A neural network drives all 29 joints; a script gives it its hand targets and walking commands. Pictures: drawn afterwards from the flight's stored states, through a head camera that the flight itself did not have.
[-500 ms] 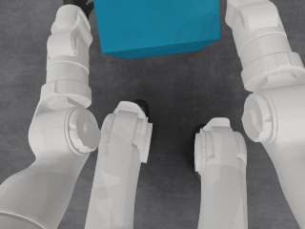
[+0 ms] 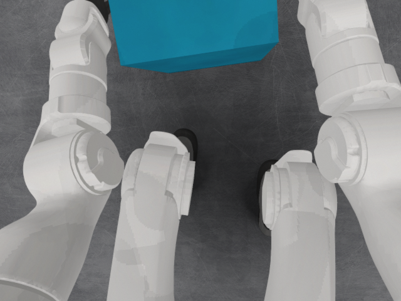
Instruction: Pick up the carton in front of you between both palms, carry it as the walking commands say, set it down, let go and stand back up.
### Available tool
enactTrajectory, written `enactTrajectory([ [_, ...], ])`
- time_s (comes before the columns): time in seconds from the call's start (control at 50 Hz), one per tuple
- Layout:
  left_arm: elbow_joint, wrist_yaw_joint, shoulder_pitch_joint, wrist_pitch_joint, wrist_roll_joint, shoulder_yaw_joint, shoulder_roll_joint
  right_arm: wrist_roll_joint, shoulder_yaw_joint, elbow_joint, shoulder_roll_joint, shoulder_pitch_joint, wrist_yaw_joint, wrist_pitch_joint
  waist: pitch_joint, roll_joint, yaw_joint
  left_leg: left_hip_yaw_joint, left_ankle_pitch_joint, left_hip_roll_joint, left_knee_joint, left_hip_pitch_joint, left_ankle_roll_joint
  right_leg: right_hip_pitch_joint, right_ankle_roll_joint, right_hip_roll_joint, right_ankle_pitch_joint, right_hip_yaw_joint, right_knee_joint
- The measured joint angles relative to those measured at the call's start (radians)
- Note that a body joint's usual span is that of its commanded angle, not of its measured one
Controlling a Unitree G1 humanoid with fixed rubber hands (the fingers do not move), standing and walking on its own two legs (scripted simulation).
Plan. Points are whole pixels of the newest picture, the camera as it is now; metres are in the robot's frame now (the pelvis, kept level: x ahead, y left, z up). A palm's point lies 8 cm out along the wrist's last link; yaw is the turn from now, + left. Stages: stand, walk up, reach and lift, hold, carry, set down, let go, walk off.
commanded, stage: set down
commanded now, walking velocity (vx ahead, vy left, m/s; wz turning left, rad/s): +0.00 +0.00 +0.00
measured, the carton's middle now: (200, 0) +0.53 +0.10 -0.25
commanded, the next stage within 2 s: let go in 1.36 s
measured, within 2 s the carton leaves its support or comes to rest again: neither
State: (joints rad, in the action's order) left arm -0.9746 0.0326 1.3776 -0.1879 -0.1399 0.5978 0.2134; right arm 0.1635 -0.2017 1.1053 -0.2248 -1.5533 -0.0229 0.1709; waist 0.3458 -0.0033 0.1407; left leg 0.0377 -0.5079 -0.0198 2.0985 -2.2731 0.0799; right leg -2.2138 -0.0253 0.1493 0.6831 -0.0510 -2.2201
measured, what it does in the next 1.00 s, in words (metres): rises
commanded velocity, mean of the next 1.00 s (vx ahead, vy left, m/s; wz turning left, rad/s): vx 0.00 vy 0.00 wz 0.00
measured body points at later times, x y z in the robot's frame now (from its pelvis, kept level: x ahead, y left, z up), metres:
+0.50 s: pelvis -0.01 +0.01 +0.00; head +0.36 +0.02 +0.25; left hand +0.52 +0.28 -0.15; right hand +0.61 -0.08 -0.14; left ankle +0.13 +0.14 -0.35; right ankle +0.08 -0.11 -0.35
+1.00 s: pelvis +0.01 +0.01 +0.12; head +0.35 +0.02 +0.42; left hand +0.51 +0.28 +0.01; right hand +0.61 -0.09 +0.01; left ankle +0.13 +0.14 -0.35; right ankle +0.08 -0.11 -0.35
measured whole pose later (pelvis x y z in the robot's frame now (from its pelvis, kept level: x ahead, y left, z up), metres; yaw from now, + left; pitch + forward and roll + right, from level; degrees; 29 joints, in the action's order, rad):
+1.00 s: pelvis +0.01 +0.01 +0.12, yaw +0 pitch +48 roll +1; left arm -0.77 -0.10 1.17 -0.21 0.10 0.39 0.22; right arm -0.03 -0.09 0.98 -0.39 -1.40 -0.04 0.25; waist 0.02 -0.04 0.16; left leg 0.02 -0.42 -0.01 1.66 -2.07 0.03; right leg -2.00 -0.02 0.07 0.58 -0.04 -1.75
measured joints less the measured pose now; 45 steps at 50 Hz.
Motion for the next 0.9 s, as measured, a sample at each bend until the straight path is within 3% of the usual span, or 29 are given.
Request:
enactTrajectory([
  [0.1,-0.077,-0.018,0.029,0.065,0.027,-0.002,0.008,-0.038,0.065,0.023,-0.040,-0.014,-0.009,-0.024,0.034,0.008,0.004,-0.005,0.006,0.003,0.001,0.012,0.000,0.009,-0.001,-0.008,-0.007,0.000,-0.003],
  [0.22,-0.184,-0.097,0.053,0.149,0.160,-0.105,0.066,-0.218,0.214,0.050,-0.169,-0.023,-0.050,-0.045,0.081,0.012,0.001,-0.023,0.017,0.023,0.002,0.013,-0.022,0.011,-0.003,-0.028,-0.016,0.001,-0.003],
  [0.3,-0.176,-0.111,0.048,0.169,0.243,-0.184,0.103,-0.324,0.298,0.034,-0.230,-0.031,-0.044,-0.049,0.082,0.003,0.000,-0.034,0.021,0.041,0.011,-0.002,-0.042,-0.001,-0.001,-0.040,-0.020,0.005,-0.007],
  [0.36,-0.136,-0.118,0.038,0.165,0.287,-0.224,0.113,-0.357,0.320,0.012,-0.241,-0.043,-0.042,-0.045,0.072,0.000,0.001,-0.040,0.024,0.047,0.016,-0.011,-0.052,-0.008,-0.004,-0.044,-0.023,0.004,-0.010],
  [0.54,0.067,-0.164,-0.031,0.073,0.341,-0.290,0.075,-0.311,0.245,-0.082,-0.214,0.011,-0.068,0.017,-0.020,-0.012,0.012,-0.034,0.040,0.016,-0.041,0.021,-0.053,0.042,0.001,-0.078,-0.018,0.011,0.045],
  [0.74,0.090,-0.164,-0.100,0.024,0.256,-0.256,0.017,-0.226,0.121,0.005,-0.188,0.053,-0.035,0.031,-0.209,-0.035,0.020,-0.013,0.061,0.000,-0.218,0.089,-0.048,0.113,0.010,-0.090,-0.051,0.026,0.237],
  [0.9,0.154,-0.149,-0.156,0.002,0.228,-0.216,0.004,-0.203,0.113,-0.059,-0.178,0.103,-0.023,0.052,-0.291,-0.033,0.019,-0.014,0.078,0.007,-0.347,0.143,-0.051,0.157,0.007,-0.082,-0.086,0.017,0.374],
])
